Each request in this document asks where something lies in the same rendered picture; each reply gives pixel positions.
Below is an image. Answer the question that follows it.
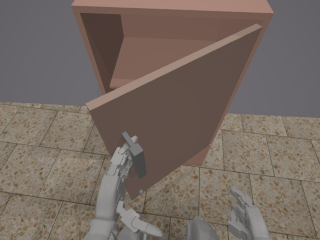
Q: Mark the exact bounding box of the handle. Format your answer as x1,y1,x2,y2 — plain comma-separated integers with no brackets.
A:
122,131,147,179

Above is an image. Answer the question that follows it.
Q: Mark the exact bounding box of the right robot shin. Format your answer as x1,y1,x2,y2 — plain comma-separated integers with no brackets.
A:
193,216,203,220

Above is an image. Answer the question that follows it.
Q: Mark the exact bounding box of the right robot hand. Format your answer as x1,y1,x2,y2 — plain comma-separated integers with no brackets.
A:
228,187,271,240

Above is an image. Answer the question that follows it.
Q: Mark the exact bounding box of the left robot forearm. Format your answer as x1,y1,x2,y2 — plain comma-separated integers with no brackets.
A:
83,218,120,240

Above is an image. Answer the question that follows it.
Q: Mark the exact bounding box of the robot right thigh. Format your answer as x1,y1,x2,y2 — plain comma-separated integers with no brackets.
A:
185,219,220,240

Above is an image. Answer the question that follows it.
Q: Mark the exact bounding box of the cupboard door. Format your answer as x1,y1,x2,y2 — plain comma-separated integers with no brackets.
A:
85,23,263,200

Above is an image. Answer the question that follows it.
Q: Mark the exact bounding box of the left robot hand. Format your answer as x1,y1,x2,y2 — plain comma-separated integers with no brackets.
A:
95,135,163,238

